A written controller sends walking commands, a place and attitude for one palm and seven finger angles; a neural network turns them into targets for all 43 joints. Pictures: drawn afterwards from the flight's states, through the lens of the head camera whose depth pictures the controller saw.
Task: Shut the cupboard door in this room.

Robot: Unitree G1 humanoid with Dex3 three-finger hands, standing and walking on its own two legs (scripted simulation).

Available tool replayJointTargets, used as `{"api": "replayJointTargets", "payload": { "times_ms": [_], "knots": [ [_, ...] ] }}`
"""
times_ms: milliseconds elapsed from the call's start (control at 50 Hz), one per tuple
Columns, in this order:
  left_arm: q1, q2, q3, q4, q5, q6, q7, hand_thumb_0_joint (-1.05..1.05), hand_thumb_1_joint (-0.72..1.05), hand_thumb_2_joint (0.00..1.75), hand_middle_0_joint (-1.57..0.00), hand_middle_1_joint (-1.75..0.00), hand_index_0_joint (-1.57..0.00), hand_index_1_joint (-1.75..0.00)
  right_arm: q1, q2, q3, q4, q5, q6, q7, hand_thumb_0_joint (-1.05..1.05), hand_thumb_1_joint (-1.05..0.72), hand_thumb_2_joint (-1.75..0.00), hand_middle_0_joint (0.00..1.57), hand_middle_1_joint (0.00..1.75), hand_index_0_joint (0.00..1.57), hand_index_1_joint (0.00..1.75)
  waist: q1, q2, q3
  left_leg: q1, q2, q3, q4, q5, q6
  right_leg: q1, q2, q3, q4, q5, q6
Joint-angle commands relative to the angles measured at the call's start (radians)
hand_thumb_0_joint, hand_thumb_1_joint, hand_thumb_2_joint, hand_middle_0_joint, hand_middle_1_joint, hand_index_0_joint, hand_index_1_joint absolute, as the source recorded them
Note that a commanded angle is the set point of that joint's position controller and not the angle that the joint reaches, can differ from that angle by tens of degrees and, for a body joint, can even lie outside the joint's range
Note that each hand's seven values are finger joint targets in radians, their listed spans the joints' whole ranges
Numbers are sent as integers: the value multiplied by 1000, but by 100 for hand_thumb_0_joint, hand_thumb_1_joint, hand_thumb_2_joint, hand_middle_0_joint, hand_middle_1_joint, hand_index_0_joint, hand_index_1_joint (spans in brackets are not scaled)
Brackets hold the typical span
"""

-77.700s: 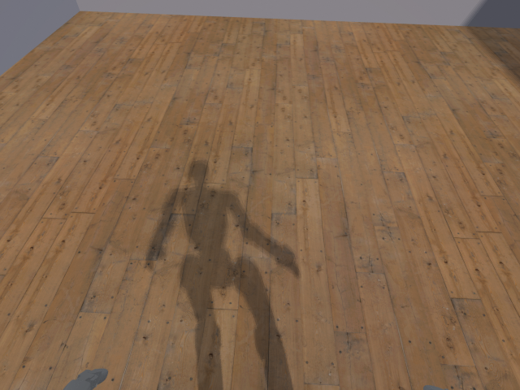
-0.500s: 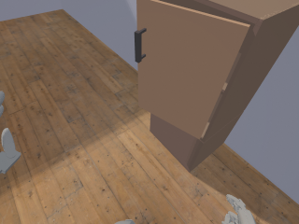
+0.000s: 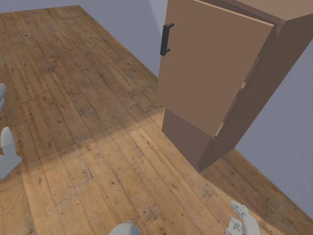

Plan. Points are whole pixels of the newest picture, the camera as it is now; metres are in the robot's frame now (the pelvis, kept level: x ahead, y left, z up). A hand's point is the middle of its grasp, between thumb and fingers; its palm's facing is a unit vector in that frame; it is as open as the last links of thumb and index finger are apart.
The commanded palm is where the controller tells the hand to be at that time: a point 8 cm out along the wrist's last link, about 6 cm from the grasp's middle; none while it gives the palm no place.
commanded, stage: stop stepping back and stand still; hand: left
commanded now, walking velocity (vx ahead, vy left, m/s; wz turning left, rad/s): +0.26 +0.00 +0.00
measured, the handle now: (167, 39) +0.87 +0.05 +0.10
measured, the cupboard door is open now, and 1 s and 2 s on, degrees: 17 17 17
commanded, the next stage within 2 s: let the arm hang, fingers relaxed in 1.40 s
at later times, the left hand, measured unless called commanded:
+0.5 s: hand out of the picture +0.09 +0.32 +0.21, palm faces +0.41 -0.83 -0.38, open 7.4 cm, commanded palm +0.05 +0.35 +0.20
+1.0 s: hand out of the picture +0.11 +0.33 +0.18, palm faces +0.41 -0.78 -0.48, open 7.4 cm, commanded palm +0.06 +0.36 +0.20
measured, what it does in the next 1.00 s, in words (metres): walks backwards: left foot, then right foot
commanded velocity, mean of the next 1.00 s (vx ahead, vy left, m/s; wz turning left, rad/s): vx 0.15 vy -0.08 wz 0.00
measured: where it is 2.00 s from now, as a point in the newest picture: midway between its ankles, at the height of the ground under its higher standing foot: outside the picture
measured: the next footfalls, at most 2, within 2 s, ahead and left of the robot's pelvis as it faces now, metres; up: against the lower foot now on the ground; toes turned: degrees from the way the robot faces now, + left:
left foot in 0.04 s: +0.13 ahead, +0.08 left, +0.00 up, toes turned +5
right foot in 0.36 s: -0.15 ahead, -0.03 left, +0.00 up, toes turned -8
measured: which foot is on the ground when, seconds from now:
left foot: up 0.00-0.02, down 0.04-0.32, up 0.34-0.52, down 0.54-0.84, up 0.86-1.00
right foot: down 0.00-0.06, up 0.08-0.34, down 0.36-0.54, up 0.56-0.80, down 0.82-1.00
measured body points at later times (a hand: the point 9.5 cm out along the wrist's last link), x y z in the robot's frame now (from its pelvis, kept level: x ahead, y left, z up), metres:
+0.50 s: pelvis -0.12 +0.07 +0.01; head -0.15 +0.11 +0.46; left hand +0.07 +0.37 +0.23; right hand -0.01 -0.19 -0.07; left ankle -0.07 +0.18 -0.69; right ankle -0.19 -0.02 -0.72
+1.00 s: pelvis -0.11 +0.07 +0.01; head -0.11 +0.07 +0.46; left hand +0.08 +0.37 +0.21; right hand +0.00 -0.18 -0.09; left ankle -0.08 +0.19 -0.69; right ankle -0.14 -0.01 -0.72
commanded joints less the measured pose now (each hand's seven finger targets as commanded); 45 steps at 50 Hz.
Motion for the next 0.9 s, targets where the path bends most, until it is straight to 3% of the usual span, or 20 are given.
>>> {"api": "replayJointTargets", "payload": {
  "times_ms": [0, 40, 80, 240, 280, 300, 320, 340, 420, 480, 500, 520, 540, 560, 600, 660, 740, 780, 820, 880],
  "knots": [
    [-239, 178, 97, -125, -5, -12, 30, 0, 90, 90, -20, -30, -20, -30, -57, -141, -40, -135, -6, -41, -50, 0, -90, -90, 20, 30, 20, 30, -80, 79, 35, 278, 91, -183, -306, 32, 24, -293, -130, 117, -130, 9, -68],
    [-284, 148, 100, -90, -1, -15, 39, 0, 90, 90, -20, -30, -20, -30, -60, -162, -48, -138, -8, -75, -65, 0, -90, -90, 20, 30, 20, 30, -55, 389, 7, 58, 333, -394, -571, -110, 121, -64, 21, -28, 197, -163, -7],
    [-233, 195, 155, -74, 10, -29, 39, 0, 90, 90, -20, -30, -20, -30, -28, -161, -60, -143, 0, -101, -50, 0, -90, -90, 20, 30, 20, 30, -45, 302, -103, 10, 355, -405, -644, -478, 132, 67, 35, -24, 300, -182, -9],
    [-58, 131, 68, -259, -32, 54, 23, 0, 90, 90, -20, -30, -20, -30, -55, -136, -60, -203, -7, -78, 3, 0, -90, -90, 20, 30, 20, 30, -33, 319, -174, 211, 151, -100, -665, -280, -142, 247, 143, -248, -84, -254, -62],
    [6, 207, 126, -228, -31, 71, 29, 0, 90, 90, -20, -30, -20, -30, -28, -122, -56, -188, -2, -53, 0, 0, -90, -90, 20, 30, 20, 30, -33, 114, -182, 231, 41, 40, -338, -155, -124, 245, 9, -131, -308, -215, -140],
    [-19, 207, 117, -243, -33, 71, 27, 0, 90, 90, -20, -30, -20, -30, -24, -119, -57, -167, 1, -33, -1, 0, -90, -90, 20, 30, 20, 30, -33, -99, -136, 247, 9, 50, 43, -52, -75, 69, -186, 71, -402, -191, -214],
    [-97, 248, 139, -271, -39, 64, 33, 0, 90, 90, -20, -30, -20, -30, -47, -122, -60, -154, 6, -20, -8, 0, -90, -90, 20, 30, 20, 30, -47, -202, -56, 142, 10, -89, 329, -52, -28, -84, -369, 272, -493, -213, -303],
    [-159, 291, 188, -256, -44, 44, 41, 0, 90, 90, -20, -30, -20, -30, -49, -124, -45, -142, -3, -17, -16, 0, -90, -90, 20, 30, 20, 30, -63, -139, -3, -3, 30, -138, 440, -42, -15, -47, -409, 275, -495, -145, -341],
    [-156, 157, 99, 4, -17, 72, 50, 0, 90, 90, -20, -30, -20, -30, -71, -131, -48, -137, 7, 2, -32, 0, -90, -90, 20, 30, 20, 30, -60, -4, 77, 40, 102, -112, 143, -47, 15, -35, -300, 175, -398, -310, -250],
    [-210, 142, 46, 17, -7, 70, 55, 0, 90, 90, -20, -30, -20, -30, -52, -138, -36, -122, 3, -14, -58, 0, -90, -90, 20, 30, 20, 30, -80, 70, 75, 309, 39, -5, -196, -56, 31, -115, -192, -14, -240, -355, -176],
    [-233, 138, 27, -15, -7, 63, 51, 0, 90, 90, -20, -30, -20, -30, -23, -160, -37, -128, -1, -24, -65, 0, -90, -90, 20, 30, 20, 30, -90, 172, 60, 374, 74, -89, -316, -120, 55, -152, -114, -66, -52, -306, -137],
    [-234, 134, 29, -77, -12, 46, 52, 0, 90, 90, -20, -30, -20, -30, -12, -193, -43, -150, -1, -37, -66, 0, -90, -90, 20, 30, 20, 30, -95, 408, 39, 464, 273, -473, -484, -205, 131, -292, -10, -139, 203, -273, -68],
    [-252, 162, 36, -139, -5, 18, 46, 0, 90, 90, -20, -30, -20, -30, -32, -168, -29, -174, -7, -49, -60, 0, -90, -90, 20, 30, 20, 30, -92, 407, 73, 418, 396, -700, -586, -231, 197, -332, 12, -91, 336, -263, -53],
    [-238, 216, 97, -146, 4, 0, 38, 0, 90, 90, -20, -30, -20, -30, -43, -162, -37, -174, -7, -56, -55, 0, -90, -90, 20, 30, 20, 30, -72, 203, 81, 384, 410, -645, -597, -141, 224, -320, -22, -51, 368, -179, -46],
    [-169, 221, 121, -206, -4, -4, 22, 0, 90, 90, -20, -30, -20, -30, -54, -143, -34, -152, -22, -65, -35, 0, -90, -90, 20, 30, 20, 30, -65, 166, 12, 230, 361, -578, -584, -254, 206, -190, -51, -26, 378, -139, -42],
    [-60, 187, 128, -247, 1, 3, 28, 0, 90, 90, -20, -30, -20, -30, -69, -140, -38, -145, -10, -64, -11, 0, -90, -90, 20, 30, 20, 30, -46, 298, -20, 72, 284, -262, -582, -308, 145, 41, -33, -114, 222, -48, -38],
    [33, 179, 160, -172, 10, 18, 42, 0, 90, 90, -20, -30, -20, -30, -40, -134, -43, -160, -9, -36, -13, 0, -90, -90, 20, 30, 20, 30, -45, 296, -62, -9, 210, -116, -460, -358, 85, 265, 25, -211, -29, -66, -41],
    [40, 183, 171, -92, 12, 33, 52, 0, 90, 90, -20, -30, -20, -30, -23, -124, -45, -153, -5, -23, -20, 0, -90, -90, 20, 30, 20, 30, -46, 129, -68, -18, 136, -55, -235, -315, 56, 276, -48, -86, -185, -168, -88],
    [-15, 201, 166, -53, 4, 40, 63, 0, 90, 90, -20, -30, -20, -30, -16, -118, -46, -154, -7, -17, -27, 0, -90, -90, 20, 30, 20, 30, -58, -154, -34, -113, 22, -46, 147, -148, 23, 223, -347, 409, -410, -196, -235],
    [-78, 152, 120, 8, 8, 34, 70, 0, 90, 90, -20, -30, -20, -30, -27, -127, -51, -118, -2, -34, -25, 0, -90, -90, 20, 30, 20, 30, -59, -117, -73, -88, 44, -113, 225, -112, 11, 249, -364, 334, -337, 151, -232]
  ]
}}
